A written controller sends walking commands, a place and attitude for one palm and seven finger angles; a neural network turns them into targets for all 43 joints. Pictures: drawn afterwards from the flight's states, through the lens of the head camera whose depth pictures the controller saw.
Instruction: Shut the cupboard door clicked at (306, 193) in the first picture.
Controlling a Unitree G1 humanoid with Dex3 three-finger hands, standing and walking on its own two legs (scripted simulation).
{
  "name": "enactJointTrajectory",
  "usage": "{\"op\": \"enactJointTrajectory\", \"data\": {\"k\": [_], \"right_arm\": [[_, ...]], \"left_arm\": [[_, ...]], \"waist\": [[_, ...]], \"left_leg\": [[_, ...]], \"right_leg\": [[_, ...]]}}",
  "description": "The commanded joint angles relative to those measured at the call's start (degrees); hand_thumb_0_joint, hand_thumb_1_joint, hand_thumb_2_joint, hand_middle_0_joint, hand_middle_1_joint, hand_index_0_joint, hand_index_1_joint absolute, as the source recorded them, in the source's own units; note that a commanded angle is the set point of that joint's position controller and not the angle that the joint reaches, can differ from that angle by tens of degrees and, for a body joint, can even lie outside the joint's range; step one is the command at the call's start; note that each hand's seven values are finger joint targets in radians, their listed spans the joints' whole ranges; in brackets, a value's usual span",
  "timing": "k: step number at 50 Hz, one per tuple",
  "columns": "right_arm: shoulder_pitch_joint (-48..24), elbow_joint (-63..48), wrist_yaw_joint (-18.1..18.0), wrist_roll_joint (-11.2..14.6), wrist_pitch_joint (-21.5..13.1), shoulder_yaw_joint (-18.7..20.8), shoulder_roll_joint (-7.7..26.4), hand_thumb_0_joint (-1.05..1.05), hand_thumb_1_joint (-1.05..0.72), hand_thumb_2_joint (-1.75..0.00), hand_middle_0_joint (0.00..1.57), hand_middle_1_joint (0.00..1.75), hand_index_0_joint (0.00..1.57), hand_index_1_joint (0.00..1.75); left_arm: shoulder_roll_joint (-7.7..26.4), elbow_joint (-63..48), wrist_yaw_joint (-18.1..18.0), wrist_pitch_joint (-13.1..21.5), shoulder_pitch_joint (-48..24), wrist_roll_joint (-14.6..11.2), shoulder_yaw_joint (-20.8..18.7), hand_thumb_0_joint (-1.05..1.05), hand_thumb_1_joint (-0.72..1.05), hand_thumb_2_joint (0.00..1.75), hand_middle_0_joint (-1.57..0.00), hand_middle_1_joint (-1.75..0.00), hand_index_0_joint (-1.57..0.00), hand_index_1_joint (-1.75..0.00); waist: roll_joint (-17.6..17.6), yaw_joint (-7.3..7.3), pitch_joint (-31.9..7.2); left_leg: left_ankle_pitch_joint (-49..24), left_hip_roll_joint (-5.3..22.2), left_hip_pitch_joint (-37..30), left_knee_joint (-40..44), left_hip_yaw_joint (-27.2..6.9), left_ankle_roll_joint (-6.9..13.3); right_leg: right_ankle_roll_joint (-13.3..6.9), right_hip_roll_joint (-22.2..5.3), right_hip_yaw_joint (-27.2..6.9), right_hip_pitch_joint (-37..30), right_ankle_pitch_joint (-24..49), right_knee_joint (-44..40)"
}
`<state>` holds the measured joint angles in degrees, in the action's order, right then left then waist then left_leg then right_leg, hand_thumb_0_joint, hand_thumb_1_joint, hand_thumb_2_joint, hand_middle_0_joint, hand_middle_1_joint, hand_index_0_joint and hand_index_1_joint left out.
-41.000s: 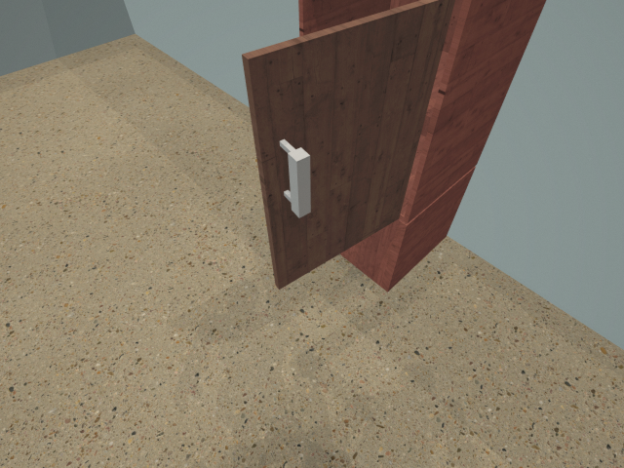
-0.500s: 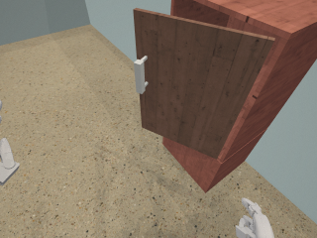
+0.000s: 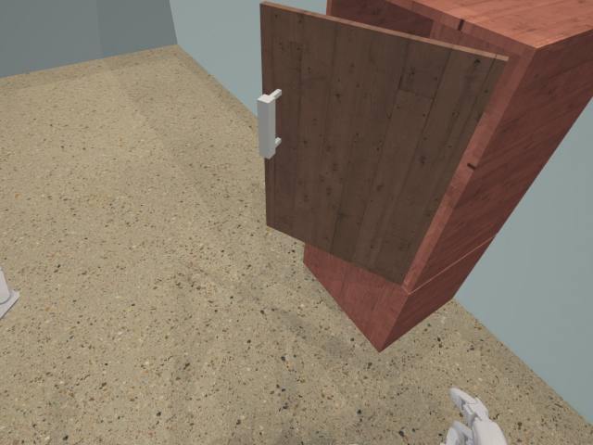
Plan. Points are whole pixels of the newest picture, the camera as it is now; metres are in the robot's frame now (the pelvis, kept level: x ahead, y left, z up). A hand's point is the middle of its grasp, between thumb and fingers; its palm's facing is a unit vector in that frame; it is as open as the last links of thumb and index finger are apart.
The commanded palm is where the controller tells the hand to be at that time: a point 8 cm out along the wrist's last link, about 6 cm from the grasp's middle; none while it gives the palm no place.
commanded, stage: step back with the hand held close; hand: left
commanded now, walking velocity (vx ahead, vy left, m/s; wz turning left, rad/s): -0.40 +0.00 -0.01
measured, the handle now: (272, 123) +0.72 +0.09 +0.05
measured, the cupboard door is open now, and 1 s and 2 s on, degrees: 27 27 27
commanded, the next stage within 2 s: stop stepping back and stand still in 0.76 s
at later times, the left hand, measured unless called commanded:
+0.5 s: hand out of the picture +0.15 +0.27 +0.19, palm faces +0.47 -0.80 -0.37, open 7.4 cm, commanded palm +0.08 +0.30 +0.20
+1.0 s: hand out of the picture +0.03 +0.32 +0.20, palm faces +0.41 -0.83 -0.37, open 7.4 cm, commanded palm -0.02 +0.35 +0.20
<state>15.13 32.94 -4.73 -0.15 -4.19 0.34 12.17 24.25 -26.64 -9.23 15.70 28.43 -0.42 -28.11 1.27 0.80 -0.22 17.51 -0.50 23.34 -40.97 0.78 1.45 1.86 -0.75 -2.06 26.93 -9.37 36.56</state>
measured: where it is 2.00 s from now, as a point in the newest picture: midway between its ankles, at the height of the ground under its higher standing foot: outside the picture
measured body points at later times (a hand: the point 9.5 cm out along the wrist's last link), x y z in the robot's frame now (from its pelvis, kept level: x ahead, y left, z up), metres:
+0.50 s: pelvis -0.06 +0.01 +0.01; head -0.04 +0.03 +0.46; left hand +0.12 +0.31 +0.21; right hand +0.13 -0.21 -0.06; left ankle +0.05 +0.11 -0.72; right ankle -0.07 -0.13 -0.72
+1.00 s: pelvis -0.17 +0.06 +0.01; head -0.18 +0.10 +0.46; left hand +0.00 +0.36 +0.22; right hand -0.01 -0.17 -0.06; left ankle +0.00 +0.12 -0.70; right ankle -0.22 -0.08 -0.72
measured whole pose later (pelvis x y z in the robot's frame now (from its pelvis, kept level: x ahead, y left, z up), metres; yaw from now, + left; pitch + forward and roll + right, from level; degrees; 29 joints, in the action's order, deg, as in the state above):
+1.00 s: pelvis -0.17 +0.06 +0.01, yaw -3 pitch +0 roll -4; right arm 11.7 37.8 -3.4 -1.7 -6.3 0.0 9.5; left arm 24.8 -32.8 -8.2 14.3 30.7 -3.3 -23.5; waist 0.7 -2.5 -1.6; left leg 13.7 1.7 32.9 -36.2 2.6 -2.0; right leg -1.2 3.3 0.9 9.2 -17.2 27.1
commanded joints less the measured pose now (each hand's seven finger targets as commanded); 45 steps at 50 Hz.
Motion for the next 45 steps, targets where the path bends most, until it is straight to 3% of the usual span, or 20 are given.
{"op": "enactJointTrajectory", "data": {"k": [1,3,6,7,9,11,13,18,20,22,24,27,29,31,34,36,37,39,43,45], "right_arm": [[-6.18,-8.57,0.05,-0.12,-2.58,3.41,7.77,0.00,-0.90,-0.90,0.20,0.30,0.20,0.30],[-6.00,-7.85,1.00,-0.21,-1.84,3.37,7.00,0.00,-0.90,-0.90,0.20,0.30,0.20,0.30],[-6.16,-6.96,1.80,-0.16,-0.20,2.94,5.61,0.00,-0.90,-0.90,0.20,0.30,0.20,0.30],[-6.34,-7.31,1.76,0.02,0.11,2.99,5.87,0.00,-0.90,-0.90,0.20,0.30,0.20,0.30],[-6.88,-8.27,1.05,0.00,0.18,3.22,7.00,0.00,-0.90,-0.90,0.20,0.30,0.20,0.30],[-8.09,-8.79,-0.22,-0.12,-1.46,3.44,8.31,0.00,-0.90,-0.90,0.20,0.30,0.20,0.30],[-7.69,-7.79,-0.45,-0.15,-3.22,4.63,7.56,0.00,-0.90,-0.90,0.20,0.30,0.20,0.30],[-7.02,-4.19,0.19,-1.12,-6.06,3.27,7.01,0.00,-0.90,-0.90,0.20,0.30,0.20,0.30],[-6.97,-2.16,0.07,-1.27,-6.13,3.38,6.09,0.00,-0.90,-0.90,0.20,0.30,0.20,0.30],[-7.36,-3.03,-0.33,-0.44,-5.37,3.90,5.55,0.00,-0.90,-0.90,0.20,0.30,0.20,0.30],[-9.00,-5.49,-0.25,-0.22,-3.88,3.76,5.15,0.00,-0.90,-0.90,0.20,0.30,0.20,0.30],[-10.27,-7.35,-0.06,-0.16,-2.40,2.92,4.35,0.00,-0.90,-0.90,0.20,0.30,0.20,0.30],[-9.61,-7.30,-0.02,-0.67,-1.39,2.65,4.19,0.00,-0.90,-0.90,0.20,0.30,0.20,0.30],[-8.45,-6.97,-0.09,-0.96,-0.51,2.51,4.01,0.00,-0.90,-0.90,0.20,0.30,0.20,0.30],[-8.38,-7.64,-0.67,-0.33,-0.93,2.71,6.04,0.00,-0.90,-0.90,0.20,0.30,0.20,0.30],[-9.79,-7.96,-1.32,-0.34,-3.09,3.35,8.45,0.00,-0.90,-0.90,0.20,0.30,0.20,0.30],[-9.93,-7.68,-1.27,-0.73,-3.60,3.79,8.21,0.00,-0.90,-0.90,0.20,0.30,0.20,0.30],[-9.26,-6.84,-0.24,-0.75,-4.42,4.38,7.25,0.00,-0.90,-0.90,0.20,0.30,0.20,0.30],[-8.38,-4.76,1.59,-0.97,-5.56,3.46,5.44,0.00,-0.90,-0.90,0.20,0.30,0.20,0.30],[-5.51,-3.43,1.34,-1.49,-5.09,3.39,5.51,0.00,-0.90,-0.90,0.20,0.30,0.20,0.30]], "left_arm": [[9.05,-11.24,-0.82,3.04,-4.20,0.10,-5.02,0.00,0.90,0.90,-0.20,-0.30,-0.20,-0.30],[9.52,-11.74,-1.07,2.64,-3.84,-0.26,-4.55,0.00,0.90,0.90,-0.20,-0.30,-0.20,-0.30],[11.12,-13.08,-2.20,2.25,-1.59,-0.83,-5.32,0.00,0.90,0.90,-0.20,-0.30,-0.20,-0.30],[11.46,-14.36,-2.38,2.35,-0.85,-0.95,-5.80,0.00,0.90,0.90,-0.20,-0.30,-0.20,-0.30],[11.60,-16.47,-2.61,3.02,0.68,-1.06,-6.66,0.00,0.90,0.90,-0.20,-0.30,-0.20,-0.30],[10.74,-17.33,-2.61,4.00,0.22,-0.05,-8.49,0.00,0.90,0.90,-0.20,-0.30,-0.20,-0.30],[10.79,-16.77,-1.59,4.12,-0.84,-0.39,-8.79,0.00,0.90,0.90,-0.20,-0.30,-0.20,-0.30],[6.46,-11.80,0.31,5.09,-2.75,-1.08,-2.56,0.00,0.90,0.90,-0.20,-0.30,-0.20,-0.30],[7.85,-13.03,0.13,5.45,-7.33,-0.96,-1.11,0.00,0.90,0.90,-0.20,-0.30,-0.20,-0.30],[8.27,-14.41,-0.04,4.77,-8.56,-1.49,0.14,0.00,0.90,0.90,-0.20,-0.30,-0.20,-0.30],[11.29,-15.28,0.08,4.05,-4.04,-2.14,-3.24,0.00,0.90,0.90,-0.20,-0.30,-0.20,-0.30],[13.51,-16.65,0.21,4.19,0.77,-2.70,-6.28,0.00,0.90,0.90,-0.20,-0.30,-0.20,-0.30],[14.61,-14.63,-0.42,3.88,3.63,-2.57,-7.96,0.00,0.90,0.90,-0.20,-0.30,-0.20,-0.30],[14.08,-13.50,-0.74,3.38,3.45,-2.37,-7.67,0.00,0.90,0.90,-0.20,-0.30,-0.20,-0.30],[12.03,-11.31,-0.67,3.59,0.24,-2.59,-5.67,0.00,0.90,0.90,-0.20,-0.30,-0.20,-0.30],[10.88,-11.36,-0.14,4.42,-0.83,-1.74,-6.42,0.00,0.90,0.90,-0.20,-0.30,-0.20,-0.30],[10.92,-11.64,0.48,4.30,-1.02,-1.70,-6.47,0.00,0.90,0.90,-0.20,-0.30,-0.20,-0.30],[10.64,-13.71,1.08,4.18,-0.55,-2.20,-5.25,0.00,0.90,0.90,-0.20,-0.30,-0.20,-0.30],[9.01,-17.99,0.58,2.91,1.82,-4.29,-1.10,0.00,0.90,0.90,-0.20,-0.30,-0.20,-0.30],[11.76,-19.26,0.21,2.79,0.96,-3.58,-2.89,0.00,0.90,0.90,-0.20,-0.30,-0.20,-0.30]], "waist": [[0.32,-0.52,-3.09],[5.74,-0.40,-4.21],[7.69,0.28,-7.71],[6.56,0.48,-8.22],[-2.98,0.83,-7.39],[-17.18,0.23,-7.14],[-14.19,-0.51,-8.22],[-10.93,-0.34,-2.33],[-7.76,-0.05,-9.57],[-3.12,0.46,-17.58],[-1.07,-0.08,-17.13],[0.38,0.19,-11.23],[1.98,0.34,-7.34],[3.75,0.96,-5.73],[-4.20,1.55,-1.97],[-20.42,0.31,-3.58],[-20.52,-0.65,-5.92],[-14.67,-1.66,-9.20],[-17.98,-1.50,-13.17],[-11.45,-0.54,-11.05]], "left_leg": [[18.87,4.50,22.12,10.96,-5.30,2.91],[15.36,1.93,13.46,3.04,-3.59,1.18],[8.44,1.18,2.37,-0.06,-2.24,0.21],[8.01,1.77,1.02,3.29,-3.02,0.60],[12.68,5.29,3.34,13.19,-7.04,2.73],[24.21,16.54,22.91,28.81,-17.86,7.43],[16.19,19.91,22.07,27.51,-16.94,7.92],[-3.05,12.82,6.13,18.07,-10.15,3.52],[-19.40,10.36,-6.62,13.16,-5.71,0.59],[-28.78,7.79,-16.00,10.11,-0.40,-1.14],[-15.71,6.84,-13.03,10.51,-0.03,-0.76],[0.73,4.32,-7.06,9.81,-0.16,-1.66],[2.43,2.45,-7.74,3.88,0.17,-2.49],[-0.31,2.20,-8.69,3.65,-1.08,-2.85],[6.82,6.27,-5.05,17.39,-7.59,-0.96],[30.46,17.31,14.72,39.56,-21.71,3.70],[31.54,20.08,18.18,41.54,-23.18,4.06],[20.58,17.69,9.45,37.32,-16.16,2.50],[8.74,13.92,-6.47,33.90,-7.68,-3.08],[3.70,8.02,-12.43,23.94,-0.96,-5.10]], "right_leg": [[-3.92,-5.73,-12.73,-19.72,0.53,-4.01],[-6.78,-11.21,-18.29,-10.36,-11.33,-13.89],[-7.99,-14.30,-15.18,-4.18,-14.00,-18.22],[-7.11,-12.91,-12.85,-3.64,-13.46,-16.79],[-3.98,-6.47,-6.87,-4.02,-13.69,-10.24],[-0.36,3.14,0.65,-21.55,-4.27,12.23],[-0.06,4.99,-0.01,-22.78,-7.78,18.17],[-1.27,3.10,-0.95,-13.79,2.88,-5.48],[-2.36,-1.75,-5.70,-10.77,17.29,-8.42],[-0.76,-2.56,-6.33,-10.06,26.73,-7.35],[-0.71,-3.23,-7.59,-9.13,16.39,-9.89],[-4.05,-5.69,-10.55,-5.02,0.30,-14.92],[-6.54,-9.20,-13.75,2.08,-8.23,-20.20],[-7.22,-9.35,-11.64,4.62,-6.54,-19.94],[-3.07,-0.28,-3.72,4.07,-15.37,-14.64],[-0.40,8.95,2.11,-18.50,-12.96,5.61],[-0.95,9.45,2.20,-23.62,-13.73,13.52],[-2.33,9.13,3.37,-20.60,-19.28,13.48],[-3.80,6.40,6.20,-17.74,-20.79,-8.23],[-4.60,1.93,2.39,-13.18,-15.79,-21.71]]}}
